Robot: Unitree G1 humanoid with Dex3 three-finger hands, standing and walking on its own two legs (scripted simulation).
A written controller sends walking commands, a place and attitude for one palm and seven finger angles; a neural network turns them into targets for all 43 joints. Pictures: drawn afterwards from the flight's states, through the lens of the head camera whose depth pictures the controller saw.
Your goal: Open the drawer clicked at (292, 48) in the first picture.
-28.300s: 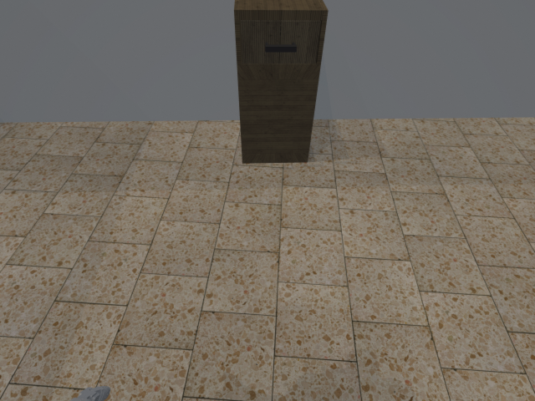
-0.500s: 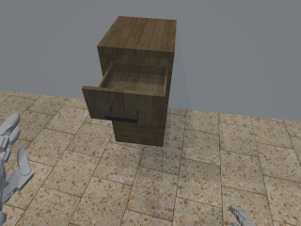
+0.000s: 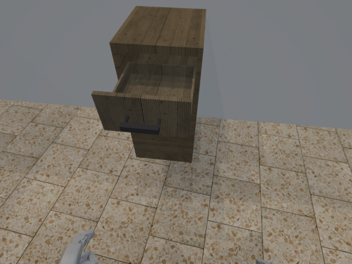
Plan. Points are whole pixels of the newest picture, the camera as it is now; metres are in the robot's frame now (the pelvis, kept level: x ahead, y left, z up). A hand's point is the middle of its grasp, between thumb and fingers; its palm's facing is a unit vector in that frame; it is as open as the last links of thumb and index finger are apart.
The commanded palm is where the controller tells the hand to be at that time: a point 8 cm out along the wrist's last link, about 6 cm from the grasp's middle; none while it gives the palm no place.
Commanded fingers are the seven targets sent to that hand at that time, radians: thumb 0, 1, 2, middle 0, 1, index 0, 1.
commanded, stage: let the arm hang, fingers relaxed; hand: left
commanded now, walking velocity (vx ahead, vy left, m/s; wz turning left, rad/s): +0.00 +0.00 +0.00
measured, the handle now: (141, 124) +0.57 +0.13 -0.06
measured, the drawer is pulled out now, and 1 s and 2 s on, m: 0.29 0.29 0.29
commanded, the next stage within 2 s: look to check the result in 0.88 s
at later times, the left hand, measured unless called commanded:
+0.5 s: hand out of the picture -0.01 +0.19 -0.15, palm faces +0.06 -0.97 -0.23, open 7.4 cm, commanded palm none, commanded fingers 0.00 0.90 0.90 -0.20 -0.30 -0.20 -0.30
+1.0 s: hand out of the picture +0.00 +0.19 -0.15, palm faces +0.04 -0.98 -0.20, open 7.4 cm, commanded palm none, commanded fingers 0.00 0.90 0.90 -0.20 -0.30 -0.20 -0.30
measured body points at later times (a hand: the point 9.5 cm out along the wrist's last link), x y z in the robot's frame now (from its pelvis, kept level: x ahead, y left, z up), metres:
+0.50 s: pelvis -0.01 +0.00 +0.02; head +0.01 -0.01 +0.47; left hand -0.01 +0.24 -0.13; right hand -0.02 -0.22 -0.14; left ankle +0.02 +0.12 -0.72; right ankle +0.02 -0.09 -0.72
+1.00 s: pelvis -0.01 +0.01 +0.02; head +0.01 +0.01 +0.47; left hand +0.00 +0.24 -0.13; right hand -0.02 -0.20 -0.14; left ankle +0.02 +0.12 -0.72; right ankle +0.02 -0.09 -0.72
